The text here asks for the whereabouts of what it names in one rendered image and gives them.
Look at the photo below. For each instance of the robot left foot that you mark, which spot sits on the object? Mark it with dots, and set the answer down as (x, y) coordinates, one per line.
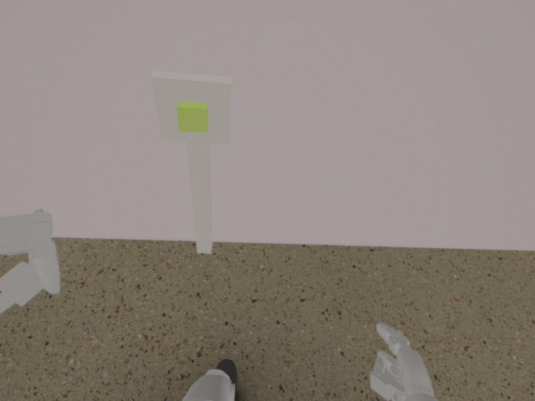
(229, 367)

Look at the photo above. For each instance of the button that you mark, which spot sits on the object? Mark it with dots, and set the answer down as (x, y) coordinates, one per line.
(192, 116)

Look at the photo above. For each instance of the right robot hand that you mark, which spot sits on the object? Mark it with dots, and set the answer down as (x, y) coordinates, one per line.
(404, 375)

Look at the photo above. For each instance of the panel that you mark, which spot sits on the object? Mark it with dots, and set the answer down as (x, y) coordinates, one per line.
(168, 88)

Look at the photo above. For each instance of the left robot shin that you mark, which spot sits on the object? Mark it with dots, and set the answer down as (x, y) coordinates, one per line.
(217, 372)

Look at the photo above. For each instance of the left robot hand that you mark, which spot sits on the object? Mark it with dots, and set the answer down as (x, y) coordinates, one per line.
(28, 233)

